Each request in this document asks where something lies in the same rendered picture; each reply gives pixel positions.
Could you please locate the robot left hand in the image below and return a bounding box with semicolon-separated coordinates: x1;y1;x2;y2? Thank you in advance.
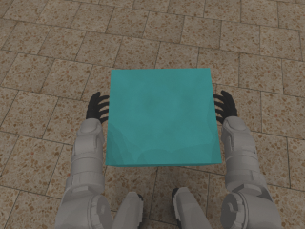
86;92;110;124

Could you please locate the left robot upper arm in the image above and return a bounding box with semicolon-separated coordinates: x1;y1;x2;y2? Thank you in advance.
55;193;113;229

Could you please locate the carton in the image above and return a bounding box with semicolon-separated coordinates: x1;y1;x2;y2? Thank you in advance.
105;68;222;167

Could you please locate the left robot forearm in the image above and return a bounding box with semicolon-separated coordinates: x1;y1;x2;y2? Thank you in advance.
54;118;105;229

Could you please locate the left robot shin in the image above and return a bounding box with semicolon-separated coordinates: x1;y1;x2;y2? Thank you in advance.
122;192;140;226

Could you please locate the right robot forearm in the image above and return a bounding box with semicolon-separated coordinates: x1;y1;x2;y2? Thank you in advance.
220;116;282;229

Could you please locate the robot right hand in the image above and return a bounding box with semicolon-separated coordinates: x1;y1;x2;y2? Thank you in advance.
213;90;238;125

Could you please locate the right robot upper arm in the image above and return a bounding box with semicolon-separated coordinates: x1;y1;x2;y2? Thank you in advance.
220;191;285;229

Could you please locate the robot left thigh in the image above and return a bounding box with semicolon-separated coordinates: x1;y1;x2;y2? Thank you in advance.
112;197;144;229

